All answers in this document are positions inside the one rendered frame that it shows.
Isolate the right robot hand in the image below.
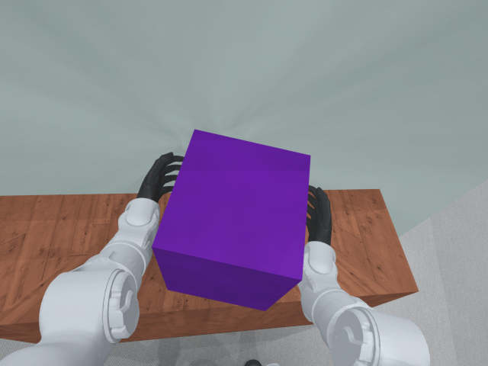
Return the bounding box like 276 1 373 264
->
306 185 332 246

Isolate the right robot upper arm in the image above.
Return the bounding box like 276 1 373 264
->
330 307 430 366

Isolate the robot left forearm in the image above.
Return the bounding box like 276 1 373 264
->
39 198 160 337

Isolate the left robot upper arm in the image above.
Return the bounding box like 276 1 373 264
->
0 268 140 366

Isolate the pedestal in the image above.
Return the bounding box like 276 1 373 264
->
0 189 419 344

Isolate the robot right forearm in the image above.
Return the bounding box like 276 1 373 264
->
297 241 430 359

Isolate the left robot hand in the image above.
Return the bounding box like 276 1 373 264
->
136 152 184 203

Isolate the carton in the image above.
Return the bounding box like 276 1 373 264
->
152 129 310 311

